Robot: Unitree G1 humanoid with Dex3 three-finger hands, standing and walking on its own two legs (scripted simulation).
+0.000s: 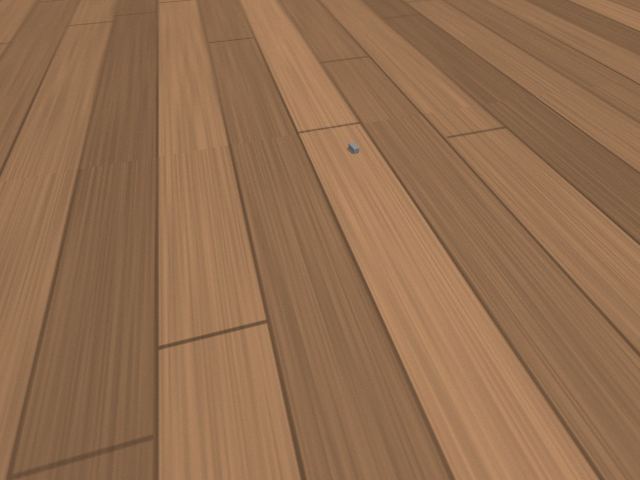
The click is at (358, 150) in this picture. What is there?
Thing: small brick
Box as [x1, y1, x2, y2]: [348, 142, 358, 153]
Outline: 349,143 348,147 353,153 358,152 358,147 353,142
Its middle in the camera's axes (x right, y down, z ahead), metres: +0.18 -0.54 +2.17
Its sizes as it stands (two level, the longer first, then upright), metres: 0.068 0.033 0.031
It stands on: the floor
